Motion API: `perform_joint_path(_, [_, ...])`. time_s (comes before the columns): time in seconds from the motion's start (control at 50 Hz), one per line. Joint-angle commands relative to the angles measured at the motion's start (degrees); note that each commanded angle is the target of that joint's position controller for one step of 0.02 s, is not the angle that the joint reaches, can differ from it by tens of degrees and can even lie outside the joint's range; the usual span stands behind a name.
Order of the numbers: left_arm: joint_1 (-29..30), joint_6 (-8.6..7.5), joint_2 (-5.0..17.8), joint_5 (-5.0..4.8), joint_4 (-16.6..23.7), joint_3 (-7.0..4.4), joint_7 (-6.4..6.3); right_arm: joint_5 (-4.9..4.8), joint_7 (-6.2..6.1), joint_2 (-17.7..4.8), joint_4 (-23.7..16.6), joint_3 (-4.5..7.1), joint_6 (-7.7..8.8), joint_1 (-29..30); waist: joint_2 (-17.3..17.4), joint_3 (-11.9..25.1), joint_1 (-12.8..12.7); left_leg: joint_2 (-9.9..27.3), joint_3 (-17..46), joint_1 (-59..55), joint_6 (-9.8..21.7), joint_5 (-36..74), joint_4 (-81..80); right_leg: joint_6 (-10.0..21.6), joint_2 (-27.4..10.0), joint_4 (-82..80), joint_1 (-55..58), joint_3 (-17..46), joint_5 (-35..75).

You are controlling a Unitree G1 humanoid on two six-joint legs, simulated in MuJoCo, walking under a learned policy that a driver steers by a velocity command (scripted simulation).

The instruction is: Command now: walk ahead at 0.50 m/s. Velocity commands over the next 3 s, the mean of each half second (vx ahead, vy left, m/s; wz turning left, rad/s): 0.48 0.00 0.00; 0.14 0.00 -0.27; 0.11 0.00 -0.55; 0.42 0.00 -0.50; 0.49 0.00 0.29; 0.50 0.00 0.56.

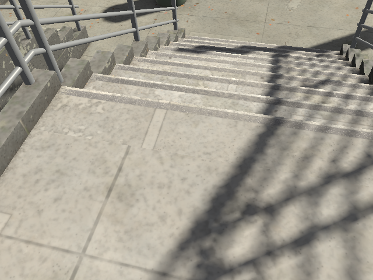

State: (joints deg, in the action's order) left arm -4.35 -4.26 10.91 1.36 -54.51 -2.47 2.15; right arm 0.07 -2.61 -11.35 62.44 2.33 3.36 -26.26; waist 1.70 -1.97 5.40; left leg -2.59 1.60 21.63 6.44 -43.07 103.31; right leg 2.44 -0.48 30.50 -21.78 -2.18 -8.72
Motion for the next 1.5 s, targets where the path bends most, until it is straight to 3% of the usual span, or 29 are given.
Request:
perform_joint_path(0.02, [-19.0, 1.36, 11.2, 1.16, -1.9, -2.83, -2.74, 1.36, 1.73, -4.9, -7.5, 1.16, 0.73, 6.4, -12.2, 9.3, -10.2, 4.4, -1.5, 36.9, -0.6, 13.7, 1.5, 15.3, -23.7, -10.0, 32.5, 28.2, -0.8])
perform_joint_path(0.04, [-17.2, -0.06, 7.2, 1.52, -2.2, -1.46, -2.52, 2.66, 2.29, -5.2, -7.5, 1.17, 0.41, 8.4, -4.2, 4.3, -7.9, 7.0, 2.2, 33.0, -1.0, 21.1, -9.8, 13.2, -21.5, -10.7, 22.7, 25.9, 4.5])
perform_joint_path(0.08, [-12.9, -1.70, 6.4, 0.76, -2.6, -0.92, -2.52, 3.05, 3.55, -0.4, -8.3, 0.30, -1.12, 9.9, -3.4, -2.0, -2.5, 8.4, 0.2, 19.3, -3.9, 28.5, -31.1, 10.6, -14.6, -17.4, 3.4, 16.9, 9.1])
perform_joint_path(0.14, [-10.5, -2.48, 6.3, -0.35, -1.7, -1.01, -2.28, 2.35, 4.41, 0.4, -9.1, -0.60, -0.61, 10.2, -9.2, -0.3, -1.1, 7.9, -1.1, 5.4, -4.5, 40.4, -55.1, 9.4, -9.8, -17.5, -0.1, 7.3, 21.7])
perform_joint_path(0.2, [-14.4, -1.95, 7.5, -1.44, -2.1, -1.47, -1.48, 1.49, 4.48, -2.1, -10.1, -0.38, -0.50, 15.8, -7.3, 0.3, -3.5, 5.8, -3.7, 1.4, -3.6, 42.6, -63.2, 8.8, -11.2, -19.6, 6.2, 7.7, 19.7])
perform_joint_path(0.26, [-20.0, -0.56, 7.9, -0.86, -4.1, -1.53, -1.84, 1.38, 4.24, -2.9, -13.1, -0.16, -0.15, 22.7, -4.2, -2.8, -5.8, 5.3, -5.0, 4.3, -2.0, 37.6, -68.3, 8.1, -13.3, -17.7, 14.0, 8.7, 15.2])
perform_joint_path(0.32, [-21.1, -0.17, 7.6, -0.19, -4.2, -1.33, -2.00, 2.06, 3.65, -5.7, -8.7, 1.48, 1.44, 9.2, -1.4, 3.3, -0.6, 2.8, -5.1, -13.5, -0.1, 33.2, -74.9, 5.5, -8.6, 0.8, 14.5, 3.9, 23.8])
perform_joint_path(0.34, [-21.8, -0.26, 5.2, -0.22, -2.4, -0.53, -1.85, 2.94, 2.98, -10.8, -7.0, 2.84, 2.26, -1.5, 5.3, 10.7, 2.8, 14.8, 9.6, -26.2, 3.3, 29.0, -77.3, 3.9, -4.8, 18.7, 6.2, -0.2, 11.9])
perform_joint_path(0.36, [-27.6, -0.04, 1.2, -1.81, -2.0, -0.03, -1.54, 2.14, 2.83, -16.1, -6.1, 4.10, 1.57, -4.2, 18.5, 15.7, 0.3, 27.5, 36.3, -37.1, 10.2, 23.4, -87.2, 2.2, 5.1, 37.5, -11.4, -2.4, -22.4])
perform_joint_path(0.38, [-22.8, 0.66, 7.2, 0.15, -1.9, -1.35, -1.80, 0.47, 2.85, -12.5, -7.3, 3.32, 0.58, 1.3, 7.3, 10.5, -0.8, 24.7, 35.0, -32.6, 8.4, 16.7, -88.5, 3.0, 1.6, 42.0, -16.8, 3.9, -20.5])
perform_joint_path(0.4, [-18.1, 0.50, 6.9, 0.20, -0.6, -1.58, -1.43, 0.58, 2.83, -9.5, -8.8, 2.40, 0.51, 7.3, 4.3, 3.8, -2.2, 22.4, 26.6, -25.6, 7.0, 18.7, -89.0, 3.4, -0.9, 40.9, -17.9, 4.2, -14.8])
perform_joint_path(0.44, [-16.6, 0.76, 4.8, 0.25, -0.8, -1.39, -1.54, 0.82, 2.58, -6.0, -9.0, 1.36, 1.45, 11.3, 2.3, -0.7, -5.5, 17.9, 14.4, -16.5, 4.8, 46.3, -89.7, 2.2, -3.4, 35.2, -12.3, 3.6, -10.0])
perform_joint_path(0.48, [-19.4, 2.09, 3.4, 0.85, -2.3, -1.34, -1.79, 0.62, 2.26, -3.9, -7.5, 0.61, 2.45, 9.3, 2.3, 1.4, -7.3, 16.2, 7.2, -14.6, 4.5, 70.2, -87.7, 0.7, -2.6, 33.7, -6.7, 2.7, -10.2])
perform_joint_path(0.66, [-8.8, 3.18, 1.3, -0.27, -0.4, 0.14, -2.48, 0.79, 0.74, -4.6, -4.7, -0.52, 2.02, 6.1, 4.2, 2.2, -6.2, 13.0, -5.3, -15.8, 2.8, 80.4, -86.8, -0.3, 0.1, 11.6, -2.4, -0.7, 2.9])
perform_joint_path(0.78, [-8.4, 2.57, 3.5, 0.17, 1.1, -0.33, -2.86, 0.63, -0.73, -6.6, -4.0, 0.87, -0.15, 5.5, 3.5, 1.5, -5.8, 16.6, -4.6, -20.6, 3.3, 77.2, -76.6, 3.2, 1.3, 4.4, -1.1, -2.2, -4.5])
perform_joint_path(0.82, [-14.5, 1.80, 4.9, 0.40, -0.2, -1.13, -3.21, 0.45, -0.88, -7.6, -4.4, 1.61, -0.64, 5.7, -1.2, 4.1, -8.8, 13.3, -7.1, -17.0, 0.3, 70.0, -63.3, 5.5, 0.6, -4.0, 8.3, 0.5, 9.9])
perform_joint_path(0.84, [-18.9, 1.27, 10.3, 0.82, 0.1, -2.55, -3.62, 0.40, -0.85, -7.4, -6.9, 1.78, -0.72, 6.4, -9.2, 8.0, -10.0, 7.9, -10.5, -7.0, -2.8, 46.9, -46.9, 9.6, -10.2, -4.8, 17.4, 14.9, 37.4])
perform_joint_path(0.86, [-19.1, 2.24, 13.3, -0.38, 0.4, -3.32, -3.30, -0.38, -0.37, -3.3, -8.5, 1.25, -1.89, 3.9, -16.7, 12.6, -8.0, -3.5, -7.7, 5.0, -4.4, 4.8, -33.6, 20.8, -22.4, -6.3, 23.8, 30.2, 56.0])
perform_joint_path(0.88, [-17.8, 3.19, 11.9, -1.69, 0.9, -3.17, -3.02, 1.27, -0.24, -4.1, -7.8, 1.25, -3.21, 4.2, -8.6, 12.6, -7.0, 0.9, -0.7, 4.9, -4.6, 5.6, -30.7, 21.0, -21.2, -8.6, 19.1, 28.7, 39.4])
perform_joint_path(0.92, [-10.6, 4.78, 8.4, -0.51, 3.1, -2.42, -3.43, 1.20, -0.13, -4.1, -9.5, 1.62, -3.86, 10.6, -3.3, 1.2, -5.8, 2.9, 0.1, 8.7, -5.6, 14.0, -33.2, 16.6, -14.5, -13.7, 7.7, 23.0, 17.4])
perform_joint_path(1.0, [-9.5, 4.89, 8.3, -0.37, 5.0, -2.48, -3.34, 1.51, 0.16, -4.4, -10.4, 2.04, -4.96, 10.6, -5.0, 4.3, -4.8, 2.4, 0.0, 6.3, -7.2, 21.2, -39.5, 12.5, -8.7, -14.6, 6.9, 19.3, 13.0])
perform_joint_path(1.14, [-11.4, 5.74, 11.6, -0.31, 6.4, -3.74, -3.02, 0.82, -0.04, -6.0, -13.7, 2.30, -5.89, 16.9, -8.3, 4.0, -7.3, 1.7, 1.6, 8.0, -9.0, 20.9, -50.3, 10.2, -7.4, -17.8, 9.3, 26.5, -9.5])
perform_joint_path(1.26, [-10.4, 6.26, 12.5, 0.02, 7.7, -4.39, -2.62, 0.01, -0.24, -6.4, -15.1, 1.86, -4.88, 16.8, -9.1, 4.6, -7.4, -0.5, 2.2, 2.2, -7.1, 18.1, -58.5, 9.6, -7.0, -17.9, 8.7, 31.7, -9.7])
perform_joint_path(1.34, [-3.2, 7.29, 12.4, -0.63, 10.1, -4.96, -1.92, 0.16, -0.09, -7.2, -12.9, 1.69, -3.69, 3.0, -11.6, 4.0, 0.6, -4.0, -1.8, -22.5, -2.8, 19.0, -83.4, 2.7, 0.5, -21.0, -7.0, 29.5, -27.8])
perform_joint_path(1.36, [-3.2, 7.19, 9.5, -1.15, 10.8, -4.51, -2.26, 0.56, -1.01, -11.4, -12.0, 2.69, -3.37, 0.9, -2.6, 1.5, 0.8, 3.3, 4.8, -28.5, -1.9, 15.0, -93.0, -1.6, 6.2, -9.3, -15.1, 23.0, -29.7])
perform_joint_path(1.38, [-8.8, 6.67, 4.2, -2.38, 11.0, -3.33, -2.65, 1.03, -1.45, -16.4, -14.6, 3.34, -3.05, 5.4, 14.5, 5.6, -3.1, 24.0, 28.1, -29.0, 1.2, -0.1, -97.1, -1.5, 12.7, 13.7, -19.8, 10.3, -27.0])
perform_joint_path(1.4, [-4.5, 5.90, 10.9, -0.22, 11.2, -4.46, -2.49, 2.38, -1.25, -16.6, -16.3, 3.56, -2.95, 13.0, 7.2, -2.1, -4.4, 25.6, 31.3, -15.5, 3.8, -1.2, -100.5, -1.7, 7.5, 18.9, -23.7, 10.6, -16.1])
perform_joint_path(1.42, [-5.5, 5.62, 12.4, 0.62, 10.5, -5.03, -1.48, 1.97, -0.96, -13.2, -16.8, 2.81, -2.55, 15.8, 3.6, -2.7, -7.1, 21.7, 26.0, -12.2, 3.0, 2.2, -99.2, -1.4, 6.0, 23.6, -19.3, 11.6, -10.2])
perform_joint_path(1.5, [-9.8, 6.11, 9.9, 1.27, 8.5, -4.16, 0.99, 1.07, 0.45, -10.3, -17.3, 2.05, -0.86, 14.9, 5.5, -1.9, -7.6, 14.4, 10.8, -13.9, -0.1, 10.7, -98.0, -1.6, 4.2, 37.2, -20.1, 7.5, -4.5])
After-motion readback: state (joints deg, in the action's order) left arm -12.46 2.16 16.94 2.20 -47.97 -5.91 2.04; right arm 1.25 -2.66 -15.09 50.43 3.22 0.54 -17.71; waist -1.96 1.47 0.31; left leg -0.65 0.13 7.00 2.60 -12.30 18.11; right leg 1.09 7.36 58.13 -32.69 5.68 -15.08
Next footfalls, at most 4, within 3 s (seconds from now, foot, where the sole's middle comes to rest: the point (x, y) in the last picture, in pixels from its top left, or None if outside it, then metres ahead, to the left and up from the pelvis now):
0.32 left None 0.35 0.10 -0.77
0.82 right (207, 274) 0.48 -0.05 -0.77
1.36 left None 0.45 0.14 -0.77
1.88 right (247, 257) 0.53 -0.20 -0.77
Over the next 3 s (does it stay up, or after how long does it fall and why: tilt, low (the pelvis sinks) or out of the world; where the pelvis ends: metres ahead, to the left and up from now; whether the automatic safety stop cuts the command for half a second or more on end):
stays up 0.95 -0.42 -0.01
